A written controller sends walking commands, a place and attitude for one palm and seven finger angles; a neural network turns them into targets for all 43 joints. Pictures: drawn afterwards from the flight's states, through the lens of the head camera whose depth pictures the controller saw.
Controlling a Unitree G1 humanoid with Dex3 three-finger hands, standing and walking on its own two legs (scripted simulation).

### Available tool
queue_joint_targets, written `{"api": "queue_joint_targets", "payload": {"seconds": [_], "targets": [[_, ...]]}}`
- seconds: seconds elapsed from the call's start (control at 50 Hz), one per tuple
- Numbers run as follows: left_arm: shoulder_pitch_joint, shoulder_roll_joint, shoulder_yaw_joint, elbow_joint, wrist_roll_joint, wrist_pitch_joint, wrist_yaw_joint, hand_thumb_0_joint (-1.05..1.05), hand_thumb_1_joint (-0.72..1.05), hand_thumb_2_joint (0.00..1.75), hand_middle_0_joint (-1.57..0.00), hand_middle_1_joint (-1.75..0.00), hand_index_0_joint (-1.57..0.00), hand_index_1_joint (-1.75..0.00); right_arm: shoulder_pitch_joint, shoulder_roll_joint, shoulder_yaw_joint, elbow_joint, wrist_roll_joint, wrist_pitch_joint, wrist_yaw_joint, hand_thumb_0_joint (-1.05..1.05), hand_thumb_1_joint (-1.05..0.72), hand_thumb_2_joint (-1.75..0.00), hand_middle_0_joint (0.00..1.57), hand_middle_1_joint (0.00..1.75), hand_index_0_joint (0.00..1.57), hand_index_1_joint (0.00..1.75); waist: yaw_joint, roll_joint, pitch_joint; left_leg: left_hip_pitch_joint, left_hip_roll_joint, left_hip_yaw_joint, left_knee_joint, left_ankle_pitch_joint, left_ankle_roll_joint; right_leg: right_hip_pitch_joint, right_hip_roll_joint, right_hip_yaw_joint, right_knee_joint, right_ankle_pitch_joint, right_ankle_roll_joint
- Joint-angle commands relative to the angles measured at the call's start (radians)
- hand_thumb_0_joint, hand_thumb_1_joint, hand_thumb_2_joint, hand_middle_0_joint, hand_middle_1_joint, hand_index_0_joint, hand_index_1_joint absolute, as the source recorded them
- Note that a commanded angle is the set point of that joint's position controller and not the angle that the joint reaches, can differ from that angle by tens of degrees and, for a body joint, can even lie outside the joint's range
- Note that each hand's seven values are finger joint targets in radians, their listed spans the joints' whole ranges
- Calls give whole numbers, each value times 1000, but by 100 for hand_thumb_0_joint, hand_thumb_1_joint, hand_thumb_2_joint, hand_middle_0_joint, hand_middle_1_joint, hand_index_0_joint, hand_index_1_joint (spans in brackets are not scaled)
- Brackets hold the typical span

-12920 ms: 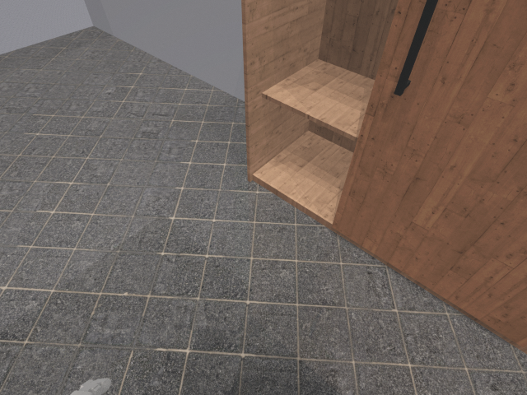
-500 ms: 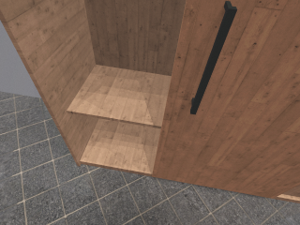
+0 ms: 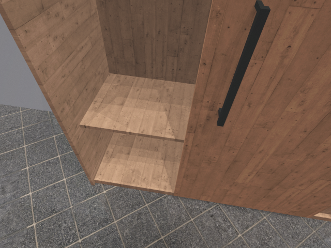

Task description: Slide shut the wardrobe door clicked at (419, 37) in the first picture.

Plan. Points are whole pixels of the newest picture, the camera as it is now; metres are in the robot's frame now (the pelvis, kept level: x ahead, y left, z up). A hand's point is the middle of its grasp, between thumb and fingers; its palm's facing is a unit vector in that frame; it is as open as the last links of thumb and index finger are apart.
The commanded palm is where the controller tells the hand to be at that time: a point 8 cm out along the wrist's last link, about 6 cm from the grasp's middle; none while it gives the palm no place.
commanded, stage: come to a stop and stand still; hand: right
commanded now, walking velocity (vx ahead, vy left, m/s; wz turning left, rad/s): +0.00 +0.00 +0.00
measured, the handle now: (236, 75) +0.49 -0.14 +0.18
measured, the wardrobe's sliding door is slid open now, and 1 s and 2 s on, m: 0.51 0.51 0.51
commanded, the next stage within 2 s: look again from close up in 0.08 s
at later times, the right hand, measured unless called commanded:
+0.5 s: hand out of the picture +0.02 -0.20 -0.19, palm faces +0.05 +0.98 -0.20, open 7.4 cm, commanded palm none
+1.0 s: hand out of the picture -0.05 -0.25 -0.18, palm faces +0.00 +0.98 -0.18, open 7.4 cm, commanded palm none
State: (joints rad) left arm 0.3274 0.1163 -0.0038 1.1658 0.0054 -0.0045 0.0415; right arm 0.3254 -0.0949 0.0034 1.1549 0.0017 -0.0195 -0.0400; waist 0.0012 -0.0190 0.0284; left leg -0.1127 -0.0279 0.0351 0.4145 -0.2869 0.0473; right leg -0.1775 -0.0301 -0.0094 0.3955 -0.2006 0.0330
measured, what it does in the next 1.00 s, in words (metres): shifts its weight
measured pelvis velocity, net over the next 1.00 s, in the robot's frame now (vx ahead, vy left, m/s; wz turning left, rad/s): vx -0.02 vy -0.08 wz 0.01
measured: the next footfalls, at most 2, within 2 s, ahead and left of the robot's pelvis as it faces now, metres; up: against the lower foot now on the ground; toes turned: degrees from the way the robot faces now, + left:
none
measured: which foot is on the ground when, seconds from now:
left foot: down 0.00-1.00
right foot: down 0.00-1.00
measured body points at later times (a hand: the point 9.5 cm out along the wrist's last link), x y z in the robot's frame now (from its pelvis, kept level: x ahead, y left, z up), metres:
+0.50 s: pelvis +0.01 -0.03 -0.01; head +0.02 -0.04 +0.44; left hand +0.06 +0.20 -0.16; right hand +0.02 -0.26 -0.17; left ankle -0.04 +0.08 -0.74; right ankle +0.01 -0.14 -0.74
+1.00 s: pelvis -0.02 -0.08 +0.00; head +0.00 -0.10 +0.45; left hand -0.02 +0.15 -0.15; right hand -0.04 -0.31 -0.17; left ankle -0.04 +0.08 -0.74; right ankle +0.01 -0.14 -0.74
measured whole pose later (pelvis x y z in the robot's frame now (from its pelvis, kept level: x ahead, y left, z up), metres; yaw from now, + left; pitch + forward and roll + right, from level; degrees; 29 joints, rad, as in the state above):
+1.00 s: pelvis -0.02 -0.08 +0.00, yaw +1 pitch -1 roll +0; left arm 0.28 0.15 0.01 1.10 0.00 0.00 0.02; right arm 0.34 -0.18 0.01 1.10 -0.02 0.00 -0.04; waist -0.01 0.03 0.04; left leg -0.16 0.07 -0.01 0.44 -0.26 -0.06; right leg -0.23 0.06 -0.06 0.44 -0.20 -0.09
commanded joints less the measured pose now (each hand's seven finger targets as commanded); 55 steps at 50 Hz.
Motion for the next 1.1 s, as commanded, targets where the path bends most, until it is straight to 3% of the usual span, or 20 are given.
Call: {"api": "queue_joint_targets", "payload": {"seconds": [0.0, 0.14, 0.16, 0.18, 0.2, 0.22, 0.24, 0.26, 0.3, 0.34, 0.36, 0.38, 0.4, 0.46, 0.56, 0.7, 0.78, 0.94, 1.08], "targets": [[67, 65, 10, -20, 3, -10, 4, 0, 90, 90, -20, -30, -20, -30, 92, -100, -19, -14, -4, -9, -10, 0, -90, -90, 20, 30, 20, 30, 1, 37, 74, -106, 122, -114, -113, 162, -6, 31, -56, 54, -27, 137, -39], [48, 73, 12, -25, 3, -13, 8, 0, 90, 90, -20, -30, -20, -30, 103, -98, -19, -11, -5, -11, -10, 0, -90, -90, 20, 30, 20, 30, 1, 31, 46, -82, 123, -106, -93, 255, -8, 54, -61, 53, -15, 180, -41], [-62, 138, 13, -154, 15, -8, -13, 0, 90, 90, -20, -30, -20, -30, 56, -257, 15, -96, -6, -44, -8, 0, -90, -90, 20, 30, 20, 30, 26, 47, 165, -149, 105, -94, -90, 353, -44, -67, -1, 77, 82, 142, -64], [-55, 123, 32, -167, 14, -16, -13, 0, 90, 90, -20, -30, -20, -30, 68, -210, -22, -93, -7, -37, -15, 0, -90, -90, 20, 30, 20, 30, -6, 1, 93, -169, 173, -165, -61, 309, -49, -84, -21, 44, 145, 40, -55], [-39, 87, 35, -155, 15, -20, -6, 0, 90, 90, -20, -30, -20, -30, 70, -194, -28, -86, -14, -38, -18, 0, -90, -90, 20, 30, 20, 30, 12, 8, 24, -122, 197, -192, -61, 428, -41, -83, -9, 38, 184, 44, -54], [6, 76, 28, -145, 13, -21, -3, 0, 90, 90, -20, -30, -20, -30, 70, -178, -17, -91, -11, -39, -18, 0, -90, -90, 20, 30, 20, 30, 18, 54, -40, -59, 208, -176, -46, 507, -22, -86, -4, 33, 206, 44, -50], [12, 76, 30, -148, 10, -20, -3, 0, 90, 90, -20, -30, -20, -30, 87, -167, -21, -96, -13, -37, -18, 0, -90, -90, 20, 30, 20, 30, 9, 112, -71, -25, 210, -185, -34, 572, -10, -103, 2, 24, 223, 15, -48], [14, 78, 29, -155, 11, -18, -5, 0, 90, 90, -20, -30, -20, -30, 89, -172, -23, -97, -12, -33, -20, 0, -90, -90, 20, 30, 20, 30, 11, 190, -90, 34, 210, -169, -11, 690, -22, -133, 11, 13, 236, -16, -57], [-5, 90, 36, -162, 8, -19, -2, 0, 90, 90, -20, -30, -20, -30, 78, -156, -28, -111, -14, -25, -22, 0, -90, -90, 20, 30, 20, 30, 9, 172, -70, 32, 199, -147, 25, 701, 1, -137, 0, 15, 209, 7, -63], [-5, 98, 37, -158, 5, -22, -1, 0, 90, 90, -20, -30, -20, -30, 66, -153, -27, -126, -16, -16, -21, 0, -90, -90, 20, 30, 20, 30, 13, 78, -61, -9, 165, -114, 62, 626, 3, -75, -23, 25, 148, 166, -68], [-2, 109, 33, -156, 8, -23, -3, 0, 90, 90, -20, -30, -20, -30, 66, -154, -23, -134, -15, -14, -21, 0, -90, -90, 20, 30, 20, 30, 4, 62, -74, -23, 141, -95, 70, 570, -9, -32, -39, 36, 155, 267, -75], [-13, 122, 38, -155, 7, -23, -1, 0, 90, 90, -20, -30, -20, -30, 62, -150, -24, -135, -15, -10, -21, 0, -90, -90, 20, 30, 20, 30, 3, 42, -41, -67, 128, -86, 72, 490, -9, -19, -53, 48, 154, 318, -78], [-19, 129, 43, -152, 7, -22, 0, 0, 90, 90, -20, -30, -20, -30, 62, -152, -25, -136, -16, -7, -20, 0, -90, -90, 20, 30, 20, 30, -1, 4, -25, -89, 121, -85, 67, 422, -9, -13, -61, 52, 146, 339, -77], [-34, 144, 41, -155, 7, -22, -2, 0, 90, 90, -20, -30, -20, -30, 61, -161, -21, -140, -18, -2, -17, 0, -90, -90, 20, 30, 20, 30, -9, -6, -8, -94, 108, -80, 51, 290, -15, -13, -71, 73, 117, 352, -85], [-58, 155, 40, -159, 6, -23, -8, 0, 90, 90, -20, -30, -20, -30, 45, -169, -17, -148, -19, 5, -11, 0, -90, -90, 20, 30, 20, 30, -12, -6, 20, -103, 100, -80, 17, 117, -27, -46, -72, 99, 45, 192, -93], [-66, 163, 41, -157, 4, -24, -15, 0, 90, 90, -20, -30, -20, -30, 43, -168, -14, -139, -24, 10, -6, 0, -90, -90, 20, 30, 20, 30, -14, -19, 41, -101, 105, -62, 2, 61, -45, -72, -80, 128, -59, 16, -96], [-53, 167, 41, -148, 3, -23, -18, 0, 90, 90, -20, -30, -20, -30, 52, -165, -13, -126, -25, 10, -4, 0, -90, -90, 20, 30, 20, 30, -14, 5, 42, -93, 111, -58, -10, 55, -47, -75, -79, 139, -92, -41, -96], [-24, 165, 38, -110, -1, -18, -20, 0, 90, 90, -20, -30, -20, -30, 89, -151, -6, -83, -24, 9, -6, 0, -90, -90, 20, 30, 20, 30, -11, -20, 41, -93, 119, -50, -20, 44, -51, -56, -81, 149, -137, -102, -90], [0, 153, 36, -85, -3, -12, -20, 0, 90, 90, -20, -30, -20, -30, 114, -137, -3, -52, -25, 7, -8, 0, -90, -90, 20, 30, 20, 30, -9, 20, 56, -102, 123, -56, -28, 45, -47, -61, -77, 139, -146, -132, -87]]}}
